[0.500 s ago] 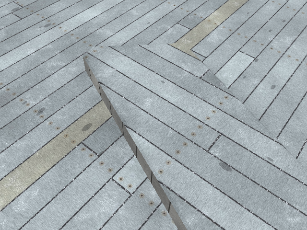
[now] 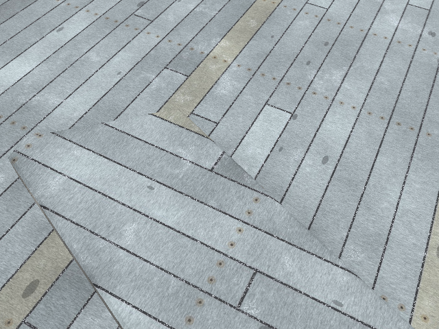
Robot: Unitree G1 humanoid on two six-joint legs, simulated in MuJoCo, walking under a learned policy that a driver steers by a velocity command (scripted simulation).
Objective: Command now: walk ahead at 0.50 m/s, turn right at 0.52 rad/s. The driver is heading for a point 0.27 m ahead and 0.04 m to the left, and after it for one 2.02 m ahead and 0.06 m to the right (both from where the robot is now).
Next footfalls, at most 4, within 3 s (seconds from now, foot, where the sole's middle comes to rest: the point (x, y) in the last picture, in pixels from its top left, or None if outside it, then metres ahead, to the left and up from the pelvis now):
0.34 left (195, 313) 0.46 0.09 -0.68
0.82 right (276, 233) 0.72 -0.14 -0.68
1.36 left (212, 163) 0.98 0.07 -0.68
1.96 right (272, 118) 1.35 -0.17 -0.80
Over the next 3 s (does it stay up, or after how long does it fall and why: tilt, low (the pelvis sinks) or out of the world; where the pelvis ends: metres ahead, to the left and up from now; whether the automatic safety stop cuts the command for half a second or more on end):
stays up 1.76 -0.07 -0.04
